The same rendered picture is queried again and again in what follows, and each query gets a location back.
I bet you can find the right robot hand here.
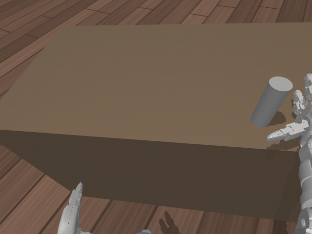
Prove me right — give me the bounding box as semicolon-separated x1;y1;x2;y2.
266;73;312;142

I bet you can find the can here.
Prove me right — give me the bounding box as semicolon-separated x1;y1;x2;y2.
251;77;293;128

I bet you can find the right robot arm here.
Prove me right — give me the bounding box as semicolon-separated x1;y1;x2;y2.
294;131;312;234

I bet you can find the left robot hand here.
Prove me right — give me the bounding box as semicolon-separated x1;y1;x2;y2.
57;182;92;234

